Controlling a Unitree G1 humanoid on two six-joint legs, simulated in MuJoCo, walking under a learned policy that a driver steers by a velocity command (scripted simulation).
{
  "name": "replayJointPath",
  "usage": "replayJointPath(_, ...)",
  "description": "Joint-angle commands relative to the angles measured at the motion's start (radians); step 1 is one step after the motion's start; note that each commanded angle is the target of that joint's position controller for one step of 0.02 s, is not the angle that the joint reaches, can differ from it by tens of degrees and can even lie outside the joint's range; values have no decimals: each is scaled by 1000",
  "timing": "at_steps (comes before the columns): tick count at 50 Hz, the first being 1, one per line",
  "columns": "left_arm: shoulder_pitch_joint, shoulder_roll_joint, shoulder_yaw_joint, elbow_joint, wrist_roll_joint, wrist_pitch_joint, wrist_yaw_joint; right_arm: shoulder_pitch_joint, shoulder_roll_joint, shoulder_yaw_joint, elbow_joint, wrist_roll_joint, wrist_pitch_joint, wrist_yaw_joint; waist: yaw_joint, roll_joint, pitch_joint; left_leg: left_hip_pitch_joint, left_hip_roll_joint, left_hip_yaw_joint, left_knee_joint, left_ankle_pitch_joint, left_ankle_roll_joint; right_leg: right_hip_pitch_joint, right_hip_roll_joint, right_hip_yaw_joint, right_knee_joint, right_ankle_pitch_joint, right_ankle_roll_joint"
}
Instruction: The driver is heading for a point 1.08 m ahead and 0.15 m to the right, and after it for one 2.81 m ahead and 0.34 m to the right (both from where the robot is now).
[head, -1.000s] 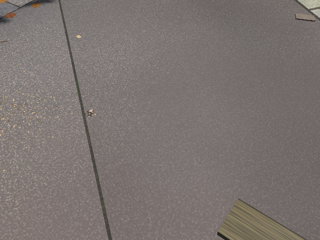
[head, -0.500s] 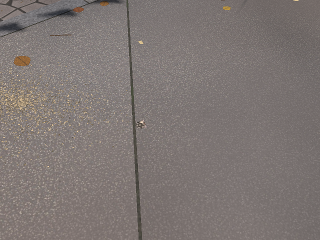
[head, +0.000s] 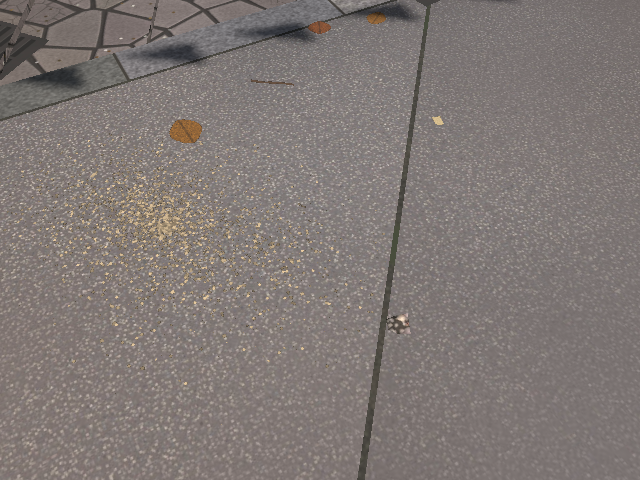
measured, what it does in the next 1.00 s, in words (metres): walks ahead, turning right: left foot, then right foot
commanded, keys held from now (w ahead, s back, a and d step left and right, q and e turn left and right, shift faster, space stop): w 0.34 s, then w+e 0.66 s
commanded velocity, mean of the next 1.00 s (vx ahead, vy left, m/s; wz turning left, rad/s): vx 0.50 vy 0.00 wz -0.20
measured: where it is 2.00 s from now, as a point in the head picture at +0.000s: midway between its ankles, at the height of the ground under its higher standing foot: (398, 268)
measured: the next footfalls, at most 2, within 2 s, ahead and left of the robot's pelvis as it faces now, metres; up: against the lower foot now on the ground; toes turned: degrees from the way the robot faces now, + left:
left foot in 0.36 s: +0.35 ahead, +0.17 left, +0.00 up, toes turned +4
right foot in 0.94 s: +0.63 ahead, -0.08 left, +0.00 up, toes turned -17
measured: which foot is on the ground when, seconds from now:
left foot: up 0.00-0.34, down 0.36-0.94, up 0.96-1.00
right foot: down 0.00-0.36, up 0.38-0.92, down 0.94-1.00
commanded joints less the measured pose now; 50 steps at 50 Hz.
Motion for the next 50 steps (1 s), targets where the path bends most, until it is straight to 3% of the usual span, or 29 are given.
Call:
replayJointPath(1,36,73,13,-21,-1,-13,-5,36,-36,-9,-67,-2,-9,4,-16,-94,-51,-181,112,-14,-47,52,-1,172,-276,311,-249,41,-203)
replayJointPath(5,82,138,29,6,-13,-8,3,-100,-21,8,-126,-22,-12,6,7,-71,-10,-239,143,30,-276,180,-27,151,-281,221,-300,115,-216)
replayJointPath(9,133,162,28,26,-27,9,7,-230,-23,18,-159,-13,-22,20,50,-91,7,-158,102,85,-515,354,-35,141,-238,120,-283,132,-169)
replayJointPath(13,193,176,27,57,-37,27,7,-322,-51,13,-205,-1,-26,35,68,-109,25,-137,78,91,-624,325,-13,233,-290,139,-236,89,-143)
replayJointPath(15,182,190,30,61,-37,39,10,-299,-74,3,-210,-2,-30,41,34,-116,14,-69,58,107,-673,272,14,267,-310,143,-177,138,-123)
replayJointPath(16,166,192,28,59,-36,45,12,-227,-96,-11,-191,-7,-32,40,-14,-113,-22,40,30,131,-702,260,31,263,-287,117,-87,265,-102)
replayJointPath(17,167,167,19,56,-29,49,14,-76,-142,-37,-145,-11,-31,34,-79,-87,-111,238,16,137,-714,254,59,220,-234,68,99,374,-75)
replayJointPath(18,168,112,-6,23,-6,46,15,118,-231,-64,-114,-25,-28,21,-149,48,-259,535,222,-96,-719,256,130,15,-165,14,442,156,-30)
replayJointPath(19,283,-13,-41,12,-17,23,10,162,-304,-76,-104,-32,-21,26,-90,311,-360,796,426,-542,-854,91,274,-356,-5,33,763,-414,14)
replayJointPath(20,240,111,-12,31,-44,9,9,160,-196,-53,-104,-25,-26,29,-121,180,-315,740,414,-588,-909,-3,254,-461,-48,163,893,-434,0)
replayJointPath(21,161,155,5,6,-61,4,9,87,-151,-37,-114,-20,-32,30,-101,125,-190,620,386,-424,-914,56,206,-498,-92,165,899,-335,-18)
replayJointPath(22,122,143,6,3,-53,10,15,6,-118,-25,-124,-21,-35,33,-66,57,-139,498,339,-298,-938,144,175,-450,-138,148,856,-241,-12)
replayJointPath(23,106,129,10,3,-38,22,20,-49,-86,-18,-126,-23,-39,37,-39,50,-87,407,296,-202,-975,199,155,-417,-164,147,800,-179,-5)
replayJointPath(25,137,92,13,13,-37,52,18,-78,-65,-17,-110,-34,-54,40,1,67,-63,308,255,-82,-1032,301,135,-325,-184,151,764,-103,3)
replayJointPath(29,92,61,18,-11,-37,75,18,-42,-91,-31,-61,-44,-65,24,10,25,-18,313,251,67,-1064,482,135,-406,-167,187,681,28,18)
replayJointPath(34,-49,42,14,-64,-25,70,-4,-21,-116,-34,-30,-38,-53,0,-28,15,30,349,233,199,-1092,472,96,-414,-146,127,416,232,16)
replayJointPath(40,-225,17,-1,-169,-28,67,-44,78,-142,-42,21,-23,-15,-11,-88,1,84,549,291,270,-1015,601,84,-491,-133,19,265,139,-24)
replayJointPath(43,-206,39,12,-202,-32,70,-59,49,-179,-49,10,-17,6,-21,-42,46,31,571,292,317,-872,1003,62,-345,-60,-76,245,0,-69)
replayJointPath(45,-43,102,46,-180,-37,76,-55,22,-211,-57,-1,-14,20,-30,58,90,-74,539,283,329,-628,1244,44,-112,12,-109,236,-75,-119)
replayJointPath(46,120,163,80,-142,-35,77,-40,-4,-213,-56,-11,-6,20,-32,150,63,-154,421,240,344,-402,1136,11,146,34,-75,135,1,-162)
replayJointPath(47,230,256,105,-116,-29,88,-13,20,-149,-35,-39,-33,3,-27,155,-112,-237,118,165,329,-71,504,-30,455,-162,226,130,60,-228)
replayJointPath(48,187,322,108,-151,-21,75,-14,92,-34,3,-95,-32,-40,-6,50,-275,-372,-274,-63,136,258,-245,-79,740,-405,855,-20,-43,-460)
replayJointPath(49,224,230,86,-142,-15,70,-14,-43,-132,-17,-118,6,-82,13,131,-144,-374,-387,-8,-28,289,-190,-54,730,-388,831,-108,-84,-416)
replayJointPath(50,174,176,73,-141,-18,61,-12,-103,-143,-19,-144,28,-95,18,107,-109,-227,-422,40,-14,214,-99,-30,602,-348,657,-109,-38,-360)
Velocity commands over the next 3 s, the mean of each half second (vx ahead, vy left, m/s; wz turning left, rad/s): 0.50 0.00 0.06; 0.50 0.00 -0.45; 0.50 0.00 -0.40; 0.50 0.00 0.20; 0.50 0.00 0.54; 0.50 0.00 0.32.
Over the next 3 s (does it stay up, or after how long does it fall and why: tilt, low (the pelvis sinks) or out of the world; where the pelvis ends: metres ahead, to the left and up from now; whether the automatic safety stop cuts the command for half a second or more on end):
stays up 1.56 -0.24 -0.01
